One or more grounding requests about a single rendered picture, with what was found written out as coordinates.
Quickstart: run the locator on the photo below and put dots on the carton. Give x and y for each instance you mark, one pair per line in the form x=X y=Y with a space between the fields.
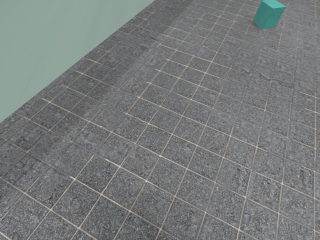
x=268 y=13

